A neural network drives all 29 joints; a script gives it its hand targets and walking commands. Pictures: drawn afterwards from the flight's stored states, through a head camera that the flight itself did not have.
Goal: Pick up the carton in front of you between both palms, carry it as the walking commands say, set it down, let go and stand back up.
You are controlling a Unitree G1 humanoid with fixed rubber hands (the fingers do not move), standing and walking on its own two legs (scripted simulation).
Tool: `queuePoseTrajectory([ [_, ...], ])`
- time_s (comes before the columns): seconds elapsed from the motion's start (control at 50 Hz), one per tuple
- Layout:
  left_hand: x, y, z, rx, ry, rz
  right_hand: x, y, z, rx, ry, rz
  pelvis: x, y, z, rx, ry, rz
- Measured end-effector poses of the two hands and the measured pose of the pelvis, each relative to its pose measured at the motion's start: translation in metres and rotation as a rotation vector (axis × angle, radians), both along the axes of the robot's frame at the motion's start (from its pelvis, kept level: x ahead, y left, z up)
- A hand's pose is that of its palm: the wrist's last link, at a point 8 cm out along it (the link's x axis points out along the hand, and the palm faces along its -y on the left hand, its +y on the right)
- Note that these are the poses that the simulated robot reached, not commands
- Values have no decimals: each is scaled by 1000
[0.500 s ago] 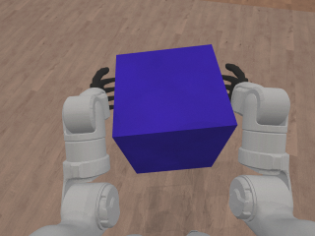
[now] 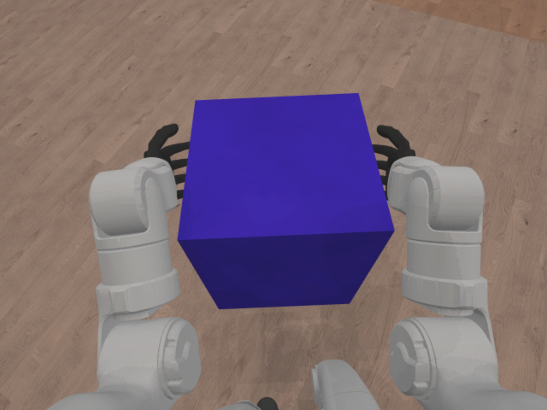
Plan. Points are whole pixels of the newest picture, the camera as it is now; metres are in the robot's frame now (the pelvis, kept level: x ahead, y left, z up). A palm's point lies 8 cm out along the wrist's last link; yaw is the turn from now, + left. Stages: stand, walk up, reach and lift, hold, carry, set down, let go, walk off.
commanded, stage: carry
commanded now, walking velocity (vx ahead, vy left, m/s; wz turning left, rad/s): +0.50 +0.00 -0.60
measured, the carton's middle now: (280, 213) +0.37 -0.03 +0.05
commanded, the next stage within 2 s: none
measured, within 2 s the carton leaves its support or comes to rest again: neither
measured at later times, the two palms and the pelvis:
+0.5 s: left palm out of the picture +0.72 +0.09 +0.19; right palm out of the picture +0.69 -0.21 +0.19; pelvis +0.32 -0.03 +0.03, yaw -11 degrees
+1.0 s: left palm out of the picture +1.03 -0.12 +0.22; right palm out of the picture +0.85 -0.36 +0.22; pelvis +0.62 -0.05 +0.05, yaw -30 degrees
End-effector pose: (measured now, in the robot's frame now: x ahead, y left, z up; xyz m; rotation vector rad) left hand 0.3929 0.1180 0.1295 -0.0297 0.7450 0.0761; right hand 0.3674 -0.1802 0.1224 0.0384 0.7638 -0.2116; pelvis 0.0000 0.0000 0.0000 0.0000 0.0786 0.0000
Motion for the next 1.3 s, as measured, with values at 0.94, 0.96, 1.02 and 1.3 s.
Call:
queuePoseTrajectory([
  [0.94,600,-200,82,-20,-59,-490,461,-153,86,-70,-43,-473,583,-26,56,-25,14,-480],
  [0.96,611,-212,85,-26,-71,-502,469,-163,90,-71,-56,-489,595,-31,56,-25,15,-493],
  [1.02,643,-248,91,-34,-92,-529,494,-194,95,-68,-81,-527,630,-53,52,-33,17,-532],
  [1.3,770,-348,80,40,-33,-548,629,-298,86,20,-30,-533,767,-147,71,-19,-2,-668],
])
